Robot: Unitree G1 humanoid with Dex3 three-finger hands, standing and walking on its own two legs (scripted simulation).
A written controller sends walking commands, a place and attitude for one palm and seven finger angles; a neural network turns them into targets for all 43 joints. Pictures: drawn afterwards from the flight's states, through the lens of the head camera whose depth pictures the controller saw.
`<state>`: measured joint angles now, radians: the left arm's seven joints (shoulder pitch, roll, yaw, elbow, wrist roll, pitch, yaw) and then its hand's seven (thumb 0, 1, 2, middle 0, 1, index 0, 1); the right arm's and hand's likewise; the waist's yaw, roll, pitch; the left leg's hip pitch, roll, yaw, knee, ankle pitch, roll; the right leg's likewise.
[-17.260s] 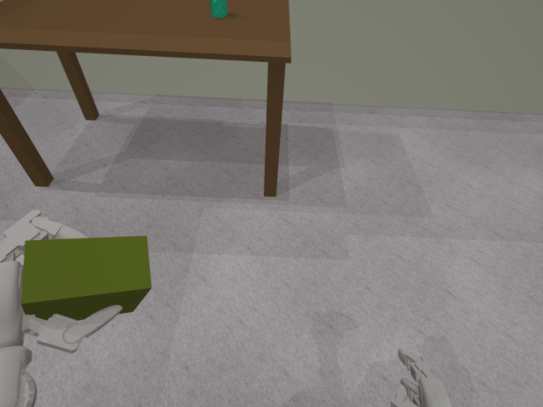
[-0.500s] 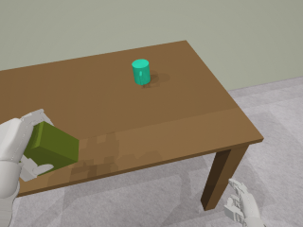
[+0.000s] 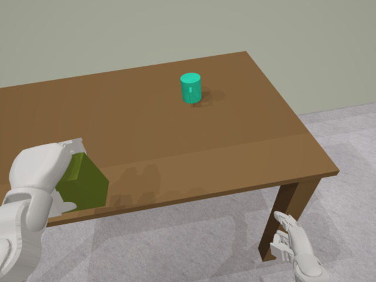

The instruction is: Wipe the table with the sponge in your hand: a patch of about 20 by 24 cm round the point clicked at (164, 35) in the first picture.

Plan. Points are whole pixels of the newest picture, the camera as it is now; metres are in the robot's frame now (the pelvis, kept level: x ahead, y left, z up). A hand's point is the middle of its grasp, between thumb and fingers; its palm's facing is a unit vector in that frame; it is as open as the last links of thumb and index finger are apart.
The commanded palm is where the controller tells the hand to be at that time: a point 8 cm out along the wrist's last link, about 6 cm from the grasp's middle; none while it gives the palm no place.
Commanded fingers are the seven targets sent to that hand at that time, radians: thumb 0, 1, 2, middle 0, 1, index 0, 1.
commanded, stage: turn the palm down, sponge in hand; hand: left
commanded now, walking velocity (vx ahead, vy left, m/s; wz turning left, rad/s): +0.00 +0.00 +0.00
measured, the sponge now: (71, 189) +0.23 +0.29 +0.11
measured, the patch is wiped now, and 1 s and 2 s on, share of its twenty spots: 0.00 0.00 0.00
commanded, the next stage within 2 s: move the sponge above the wiping area in 0.44 s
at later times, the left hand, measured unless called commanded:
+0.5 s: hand (70, 182) +0.22 +0.27 +0.14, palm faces +0.08 -0.06 -0.99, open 10.1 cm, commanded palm +0.19 +0.26 +0.22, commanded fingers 0.00 0.10 1.30 -1.20 -1.60 -1.20 -1.60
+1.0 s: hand (70, 182) +0.23 +0.28 +0.12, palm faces +0.06 -0.08 -1.00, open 10.1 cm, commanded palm +0.21 +0.27 +0.21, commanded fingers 0.00 0.10 1.30 -1.20 -1.60 -1.20 -1.60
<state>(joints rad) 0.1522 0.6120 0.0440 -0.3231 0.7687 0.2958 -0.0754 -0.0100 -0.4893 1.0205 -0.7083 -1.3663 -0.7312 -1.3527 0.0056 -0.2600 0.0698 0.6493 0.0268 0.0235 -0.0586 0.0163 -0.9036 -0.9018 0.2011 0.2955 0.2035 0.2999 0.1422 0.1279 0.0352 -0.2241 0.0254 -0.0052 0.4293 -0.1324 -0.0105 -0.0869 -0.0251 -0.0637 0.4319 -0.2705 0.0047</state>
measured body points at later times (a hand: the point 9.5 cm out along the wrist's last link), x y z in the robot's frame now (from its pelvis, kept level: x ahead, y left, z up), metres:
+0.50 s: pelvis +0.00 -0.01 +0.00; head -0.02 -0.06 +0.45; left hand +0.21 +0.27 +0.19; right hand +0.25 -0.21 -0.08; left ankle +0.07 +0.13 -0.74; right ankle -0.02 -0.12 -0.74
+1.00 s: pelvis +0.00 -0.01 +0.00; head -0.01 -0.05 +0.45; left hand +0.23 +0.29 +0.18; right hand +0.24 -0.21 -0.08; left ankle +0.07 +0.13 -0.74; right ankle -0.02 -0.12 -0.74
